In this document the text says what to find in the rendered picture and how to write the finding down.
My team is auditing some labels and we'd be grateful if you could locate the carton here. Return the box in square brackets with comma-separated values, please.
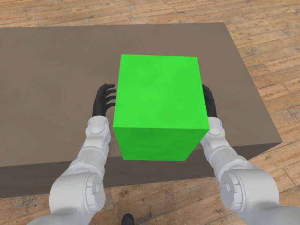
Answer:
[113, 54, 210, 161]

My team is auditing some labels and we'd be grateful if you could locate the robot left foot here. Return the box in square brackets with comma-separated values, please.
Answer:
[121, 214, 135, 225]

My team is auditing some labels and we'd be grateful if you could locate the robot left upper arm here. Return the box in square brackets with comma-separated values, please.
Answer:
[27, 171, 105, 225]

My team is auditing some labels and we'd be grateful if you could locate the left robot hand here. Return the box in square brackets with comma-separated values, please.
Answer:
[92, 83, 116, 117]

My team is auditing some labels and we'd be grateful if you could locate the robot right forearm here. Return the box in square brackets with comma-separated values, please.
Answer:
[200, 117, 279, 197]

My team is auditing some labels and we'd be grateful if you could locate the right robot hand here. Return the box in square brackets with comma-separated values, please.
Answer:
[202, 84, 217, 118]

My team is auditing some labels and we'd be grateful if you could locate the robot right upper arm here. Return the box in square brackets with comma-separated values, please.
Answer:
[220, 169, 300, 225]

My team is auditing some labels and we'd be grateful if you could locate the pedestal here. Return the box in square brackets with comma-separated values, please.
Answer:
[0, 22, 283, 198]

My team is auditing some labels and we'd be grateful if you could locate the robot left forearm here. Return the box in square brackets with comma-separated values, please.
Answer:
[49, 116, 111, 211]

